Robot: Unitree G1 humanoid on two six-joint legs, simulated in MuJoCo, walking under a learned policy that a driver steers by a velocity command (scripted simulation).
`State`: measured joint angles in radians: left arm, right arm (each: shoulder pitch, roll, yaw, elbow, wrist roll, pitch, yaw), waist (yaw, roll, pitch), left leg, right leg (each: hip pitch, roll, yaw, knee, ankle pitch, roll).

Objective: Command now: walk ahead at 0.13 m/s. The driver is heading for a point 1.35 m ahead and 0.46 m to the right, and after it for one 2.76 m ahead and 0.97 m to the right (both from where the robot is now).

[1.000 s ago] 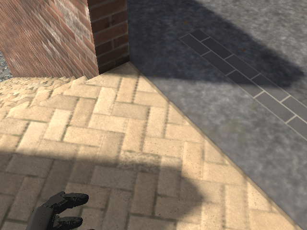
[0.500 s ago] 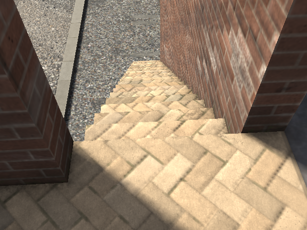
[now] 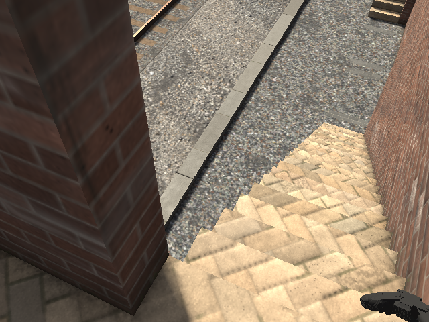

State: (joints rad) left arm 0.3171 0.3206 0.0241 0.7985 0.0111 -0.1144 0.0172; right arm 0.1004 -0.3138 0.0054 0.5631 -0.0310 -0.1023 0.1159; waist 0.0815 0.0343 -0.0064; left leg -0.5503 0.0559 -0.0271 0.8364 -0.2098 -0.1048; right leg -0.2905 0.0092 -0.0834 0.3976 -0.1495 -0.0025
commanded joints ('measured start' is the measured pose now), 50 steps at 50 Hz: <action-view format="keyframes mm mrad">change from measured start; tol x32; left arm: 1 -256 86 12 -117 -2 -35 -47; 16 188 270 144 -113 59 -35 -63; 50 -61 169 59 -205 -8 42 -45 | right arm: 1 333 -90 -20 40 32 7 18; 14 -114 -148 -124 44 -35 -20 -173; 50 -104 -178 -62 123 -14 23 -65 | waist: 1 -233 -23 -96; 50 2 -25 -125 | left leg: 1 577 -55 43 -176 399 59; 3 573 299 -203 -269 984 415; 6 499 332 -270 -373 375 443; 9 517 348 -137 -355 752 350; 14 -15 218 84 -400 -363 185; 17 -167 -84 13 247 -499 -15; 50 155 37 -100 -331 271 191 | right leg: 1 -368 -85 99 44 498 -94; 9 -397 -48 41 655 -389 -4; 14 163 13 -17 344 -1 -14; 17 307 -366 695 -32 740 -361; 20 120 -232 596 -96 48 -269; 50 110 40 371 108 -67 -81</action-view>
